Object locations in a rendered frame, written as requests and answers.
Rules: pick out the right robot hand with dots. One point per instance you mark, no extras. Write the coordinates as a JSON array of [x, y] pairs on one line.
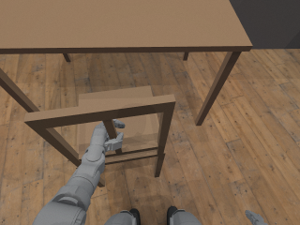
[[254, 218]]

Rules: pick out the robot right foot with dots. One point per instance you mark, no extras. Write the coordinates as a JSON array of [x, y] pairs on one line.
[[170, 212]]

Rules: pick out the robot left upper arm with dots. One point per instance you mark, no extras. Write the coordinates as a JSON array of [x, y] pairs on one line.
[[56, 213]]

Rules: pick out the robot foot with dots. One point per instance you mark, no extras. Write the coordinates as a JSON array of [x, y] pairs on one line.
[[170, 212], [136, 214]]

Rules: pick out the chair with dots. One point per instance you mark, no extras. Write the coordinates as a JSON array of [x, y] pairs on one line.
[[144, 136]]

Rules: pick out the left robot hand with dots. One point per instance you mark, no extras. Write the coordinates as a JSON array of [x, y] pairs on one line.
[[101, 137]]

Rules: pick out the robot left foot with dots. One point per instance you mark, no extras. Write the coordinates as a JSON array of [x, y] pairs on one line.
[[136, 214]]

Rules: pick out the table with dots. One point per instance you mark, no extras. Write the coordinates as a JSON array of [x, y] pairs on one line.
[[122, 26]]

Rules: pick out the robot left forearm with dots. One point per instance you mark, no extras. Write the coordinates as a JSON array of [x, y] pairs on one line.
[[82, 184]]

